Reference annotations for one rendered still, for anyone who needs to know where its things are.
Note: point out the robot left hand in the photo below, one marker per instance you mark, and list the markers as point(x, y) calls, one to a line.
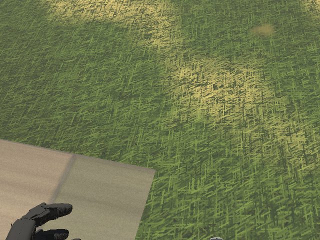
point(25, 227)

